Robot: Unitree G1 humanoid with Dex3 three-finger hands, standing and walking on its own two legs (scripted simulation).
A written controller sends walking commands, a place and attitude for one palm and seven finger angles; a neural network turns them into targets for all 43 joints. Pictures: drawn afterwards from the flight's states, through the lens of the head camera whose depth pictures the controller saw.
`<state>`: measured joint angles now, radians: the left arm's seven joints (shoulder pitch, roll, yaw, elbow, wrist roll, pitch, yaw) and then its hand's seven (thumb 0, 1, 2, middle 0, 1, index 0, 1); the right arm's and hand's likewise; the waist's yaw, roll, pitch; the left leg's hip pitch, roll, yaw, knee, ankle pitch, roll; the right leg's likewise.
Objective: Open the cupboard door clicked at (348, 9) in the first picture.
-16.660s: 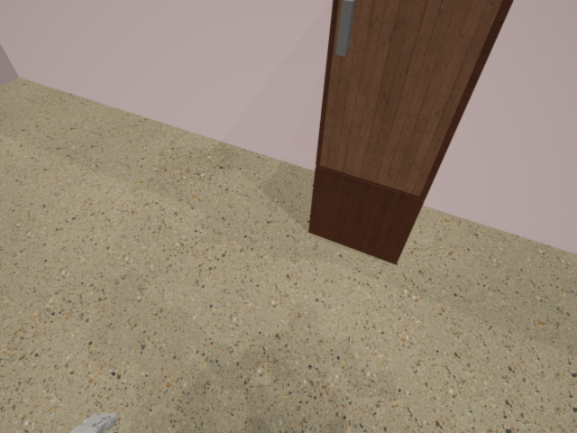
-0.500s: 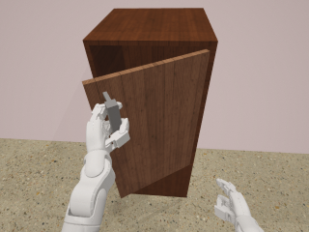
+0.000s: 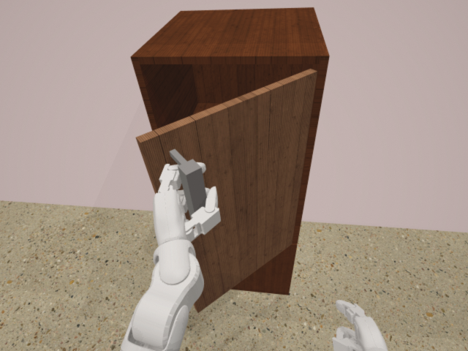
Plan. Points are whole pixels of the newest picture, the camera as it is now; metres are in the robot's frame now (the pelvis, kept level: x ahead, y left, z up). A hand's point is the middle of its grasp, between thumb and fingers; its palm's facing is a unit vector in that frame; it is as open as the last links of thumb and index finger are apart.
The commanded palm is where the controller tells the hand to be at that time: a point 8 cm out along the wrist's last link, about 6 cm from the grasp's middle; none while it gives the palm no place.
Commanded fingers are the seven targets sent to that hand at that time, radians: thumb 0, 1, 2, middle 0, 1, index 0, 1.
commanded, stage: open thumb and fingers to let go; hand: left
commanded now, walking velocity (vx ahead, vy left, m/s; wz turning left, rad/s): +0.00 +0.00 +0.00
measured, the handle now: (188, 189) +0.33 +0.10 +0.15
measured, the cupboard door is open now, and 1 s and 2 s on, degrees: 44 44 45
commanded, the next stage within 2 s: slide the hand sideways off the handle in 0.70 s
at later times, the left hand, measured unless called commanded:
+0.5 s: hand (201, 207) +0.29 +0.07 +0.16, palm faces +0.26 -0.96 +0.00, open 13.7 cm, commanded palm +0.24 +0.11 +0.15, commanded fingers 0.00 -0.50 0.30 -0.22 -0.70 -0.22 -0.70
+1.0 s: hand (200, 225) +0.26 +0.07 +0.15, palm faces -0.16 -0.98 -0.10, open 16.2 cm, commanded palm +0.23 +0.11 +0.15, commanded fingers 0.00 -0.50 0.30 -0.15 -0.30 -0.15 -0.30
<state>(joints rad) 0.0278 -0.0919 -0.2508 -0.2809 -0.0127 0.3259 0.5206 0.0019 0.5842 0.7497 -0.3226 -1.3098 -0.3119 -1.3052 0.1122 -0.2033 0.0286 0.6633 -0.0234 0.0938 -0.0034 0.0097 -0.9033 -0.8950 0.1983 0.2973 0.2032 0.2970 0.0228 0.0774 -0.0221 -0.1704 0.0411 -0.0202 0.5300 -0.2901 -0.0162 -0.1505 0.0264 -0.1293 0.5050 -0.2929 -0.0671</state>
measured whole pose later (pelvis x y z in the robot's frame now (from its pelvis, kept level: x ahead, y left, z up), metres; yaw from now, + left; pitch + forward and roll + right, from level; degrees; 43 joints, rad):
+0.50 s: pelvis -0.02 +0.04 +0.00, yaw +0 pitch -5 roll -1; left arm -0.14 -0.12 -0.30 -0.10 0.02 0.32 0.58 -0.01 -0.41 0.34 -0.31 -1.09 -0.29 -1.09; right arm 0.08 -0.15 0.04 0.67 -0.02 0.08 0.02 0.01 -0.90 -0.89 0.20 0.30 0.20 0.30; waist 0.03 0.05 0.00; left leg -0.18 0.01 0.00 0.54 -0.27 0.01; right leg -0.16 -0.01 -0.11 0.50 -0.25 -0.02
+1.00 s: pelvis -0.03 +0.04 +0.00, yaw +0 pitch -6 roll +0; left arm -0.14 0.05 -0.28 -0.06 -0.04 0.20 0.13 -0.01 -0.50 0.30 -0.23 -0.39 -0.14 -0.40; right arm 0.16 -0.19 0.05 0.60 0.02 0.10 -0.02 0.01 -0.90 -0.89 0.20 0.30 0.20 0.30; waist 0.03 0.04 0.00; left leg -0.18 -0.01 0.01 0.55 -0.25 0.02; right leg -0.17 -0.03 -0.10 0.53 -0.25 -0.01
